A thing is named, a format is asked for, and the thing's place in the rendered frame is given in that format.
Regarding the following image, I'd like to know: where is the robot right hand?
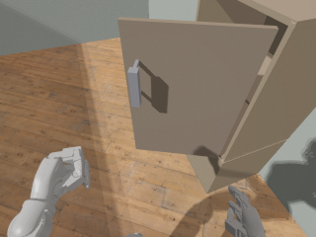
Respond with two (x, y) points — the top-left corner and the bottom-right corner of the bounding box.
(224, 185), (266, 237)

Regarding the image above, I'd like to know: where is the handle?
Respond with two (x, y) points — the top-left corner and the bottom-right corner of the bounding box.
(127, 59), (142, 108)

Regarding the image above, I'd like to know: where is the cupboard door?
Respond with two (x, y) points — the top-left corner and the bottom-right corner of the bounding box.
(118, 17), (278, 158)

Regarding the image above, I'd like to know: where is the robot left hand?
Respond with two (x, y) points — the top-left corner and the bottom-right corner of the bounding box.
(30, 146), (91, 205)

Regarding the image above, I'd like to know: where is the robot left forearm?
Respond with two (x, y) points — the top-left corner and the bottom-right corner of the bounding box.
(7, 198), (56, 237)

